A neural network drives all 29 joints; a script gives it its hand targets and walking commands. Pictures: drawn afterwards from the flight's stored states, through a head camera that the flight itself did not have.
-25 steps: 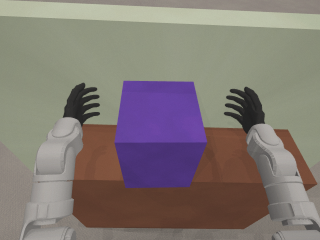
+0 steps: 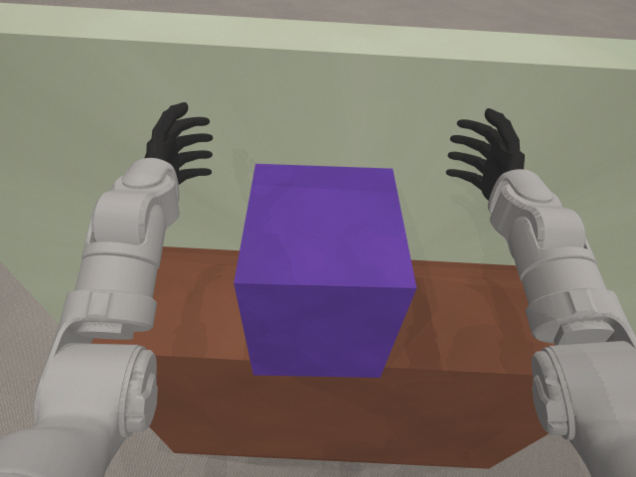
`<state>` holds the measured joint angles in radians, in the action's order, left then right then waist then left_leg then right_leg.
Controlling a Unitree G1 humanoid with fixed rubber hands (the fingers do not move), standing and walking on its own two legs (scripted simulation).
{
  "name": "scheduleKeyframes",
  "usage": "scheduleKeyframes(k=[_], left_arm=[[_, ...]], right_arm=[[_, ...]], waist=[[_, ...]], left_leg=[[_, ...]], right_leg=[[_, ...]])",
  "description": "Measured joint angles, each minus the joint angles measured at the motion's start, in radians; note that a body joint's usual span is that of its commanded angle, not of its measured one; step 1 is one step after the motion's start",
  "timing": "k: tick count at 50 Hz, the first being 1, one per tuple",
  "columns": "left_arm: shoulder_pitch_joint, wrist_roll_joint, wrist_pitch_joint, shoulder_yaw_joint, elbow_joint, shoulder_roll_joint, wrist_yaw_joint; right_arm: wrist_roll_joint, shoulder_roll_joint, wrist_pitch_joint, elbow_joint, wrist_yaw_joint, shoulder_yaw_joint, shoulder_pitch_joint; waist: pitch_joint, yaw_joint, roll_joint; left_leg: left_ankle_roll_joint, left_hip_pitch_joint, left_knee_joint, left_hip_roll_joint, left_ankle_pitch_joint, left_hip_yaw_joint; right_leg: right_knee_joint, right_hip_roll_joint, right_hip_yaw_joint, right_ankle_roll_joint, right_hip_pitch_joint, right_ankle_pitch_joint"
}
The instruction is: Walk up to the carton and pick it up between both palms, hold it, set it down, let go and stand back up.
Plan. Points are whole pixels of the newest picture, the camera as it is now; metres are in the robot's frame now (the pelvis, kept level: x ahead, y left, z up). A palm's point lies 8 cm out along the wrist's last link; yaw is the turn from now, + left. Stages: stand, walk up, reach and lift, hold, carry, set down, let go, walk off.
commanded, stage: reach and lift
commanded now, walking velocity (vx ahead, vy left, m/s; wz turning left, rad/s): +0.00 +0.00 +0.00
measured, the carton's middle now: (320, 275) +0.39 +0.01 +0.00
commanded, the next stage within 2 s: none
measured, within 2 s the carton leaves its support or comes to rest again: neither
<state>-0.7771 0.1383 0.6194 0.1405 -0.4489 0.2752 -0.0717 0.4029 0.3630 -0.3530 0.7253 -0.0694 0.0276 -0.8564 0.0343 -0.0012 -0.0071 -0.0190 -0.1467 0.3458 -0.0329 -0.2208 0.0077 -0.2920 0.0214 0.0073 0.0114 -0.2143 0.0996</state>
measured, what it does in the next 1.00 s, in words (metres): stands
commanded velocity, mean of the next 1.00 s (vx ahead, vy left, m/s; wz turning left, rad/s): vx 0.00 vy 0.00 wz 0.00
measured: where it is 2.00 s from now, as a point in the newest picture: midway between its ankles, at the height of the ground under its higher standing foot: outside the picture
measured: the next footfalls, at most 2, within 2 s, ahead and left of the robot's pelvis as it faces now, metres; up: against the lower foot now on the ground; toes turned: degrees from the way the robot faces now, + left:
none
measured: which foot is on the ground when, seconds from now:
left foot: down 0.00-1.00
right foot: down 0.00-1.00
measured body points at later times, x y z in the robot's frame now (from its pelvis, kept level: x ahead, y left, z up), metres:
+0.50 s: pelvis +0.00 +0.01 +0.00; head +0.03 +0.01 +0.45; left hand +0.40 +0.19 +0.07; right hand +0.42 -0.16 +0.07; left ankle -0.03 +0.13 -0.75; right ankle +0.03 -0.11 -0.75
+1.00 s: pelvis -0.01 +0.00 -0.01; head +0.03 +0.00 +0.43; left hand +0.40 +0.17 +0.04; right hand +0.42 -0.16 +0.05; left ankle -0.03 +0.13 -0.75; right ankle +0.03 -0.11 -0.75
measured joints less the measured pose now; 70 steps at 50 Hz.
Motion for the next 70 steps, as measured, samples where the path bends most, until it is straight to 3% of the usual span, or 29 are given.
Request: scheduleKeyframes(k=[8,14,22,28,33,42,49,55,63,67,70], left_arm=[[0.107,-0.062,-0.135,0.003,-0.033,-0.066,0.025],[0.200,-0.066,-0.268,-0.012,-0.049,-0.117,-0.005],[0.160,-0.094,-0.458,-0.023,-0.233,-0.159,-0.034],[0.126,-0.128,-0.634,-0.013,-0.420,-0.184,-0.029],[0.103,-0.108,-0.755,-0.028,-0.557,-0.182,-0.046],[0.068,-0.052,-0.844,-0.058,-0.662,-0.175,-0.060],[0.027,-0.043,-0.891,-0.051,-0.731,-0.187,-0.061],[-0.003,-0.086,-0.919,0.003,-0.756,-0.220,-0.073],[0.017,-0.221,-0.877,0.111,-0.667,-0.256,-0.069],[0.039,-0.315,-0.855,0.193,-0.604,-0.291,-0.053],[0.063,-0.415,-0.855,0.268,-0.550,-0.324,-0.023]], right_arm=[[-0.059,-0.066,0.110,0.037,-0.010,-0.016,0.105],[-0.146,-0.125,0.229,0.022,-0.004,-0.066,0.210],[-0.206,-0.150,0.360,0.161,0.010,-0.080,0.184],[-0.210,-0.161,0.484,0.315,0.013,-0.060,0.160],[-0.185,-0.166,0.558,0.411,0.013,-0.035,0.140],[-0.116,-0.144,0.594,0.488,0.006,0.019,0.087],[-0.144,-0.167,0.591,0.507,-0.004,0.000,0.057],[-0.223,-0.232,0.588,0.492,-0.030,-0.060,0.041],[-0.380,-0.304,0.589,0.442,-0.075,-0.223,0.053],[-0.507,-0.342,0.593,0.388,-0.067,-0.336,0.079],[-0.655,-0.380,0.604,0.326,-0.034,-0.445,0.110]], waist=[[-0.034,0.003,-0.005],[-0.046,-0.010,0.003],[-0.015,-0.027,0.014],[0.020,-0.027,0.012],[0.051,-0.027,0.011],[0.098,-0.031,0.023],[0.121,-0.025,0.024],[0.125,-0.012,0.022],[0.078,-0.006,0.026],[0.040,-0.002,0.018],[0.004,0.006,0.011]], left_leg=[[0.002,0.032,-0.001,0.002,-0.007,-0.012],[0.006,-0.008,0.030,0.004,-0.018,-0.014],[0.009,-0.080,0.056,0.006,-0.021,-0.013],[0.009,-0.123,0.078,0.006,-0.029,-0.017],[0.008,-0.177,0.113,0.005,-0.042,-0.017],[0.005,-0.273,0.168,-0.001,-0.056,-0.018],[0.003,-0.322,0.180,0.003,-0.049,-0.020],[-0.001,-0.346,0.181,0.006,-0.042,-0.025],[-0.002,-0.300,0.142,0.006,-0.021,-0.031],[0.000,-0.248,0.104,0.009,-0.006,-0.032],[0.002,-0.188,0.060,0.012,0.010,-0.034]], right_leg=[[0.017,-0.002,0.010,-0.003,0.045,0.003],[-0.002,-0.005,0.012,-0.007,0.011,0.009],[-0.016,-0.006,0.010,-0.010,-0.056,0.005],[-0.038,-0.006,0.014,-0.010,-0.098,0.015],[-0.072,-0.005,0.014,-0.009,-0.152,0.027],[-0.116,0.001,0.014,-0.006,-0.243,0.034],[-0.144,-0.004,0.015,-0.003,-0.298,0.037],[-0.155,-0.006,0.018,0.000,-0.325,0.037],[-0.108,-0.006,0.025,0.001,-0.271,0.016],[-0.072,-0.009,0.026,0.000,-0.218,0.003],[-0.032,-0.013,0.030,-0.002,-0.157,-0.009]])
